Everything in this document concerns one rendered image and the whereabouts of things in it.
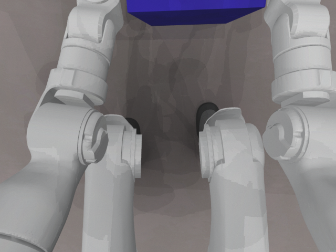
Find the robot left forearm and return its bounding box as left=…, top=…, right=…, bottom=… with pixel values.
left=27, top=0, right=124, bottom=149

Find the carton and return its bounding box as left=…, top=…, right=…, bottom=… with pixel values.
left=127, top=0, right=266, bottom=26

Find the right robot shin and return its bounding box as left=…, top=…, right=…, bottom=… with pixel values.
left=203, top=107, right=265, bottom=168

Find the right robot upper arm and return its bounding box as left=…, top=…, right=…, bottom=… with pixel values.
left=262, top=105, right=336, bottom=252

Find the robot right forearm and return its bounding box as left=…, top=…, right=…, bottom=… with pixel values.
left=264, top=0, right=336, bottom=108

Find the left robot upper arm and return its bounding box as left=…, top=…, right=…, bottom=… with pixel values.
left=0, top=102, right=109, bottom=252

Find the right robot thigh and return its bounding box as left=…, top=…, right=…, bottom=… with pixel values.
left=199, top=119, right=269, bottom=252

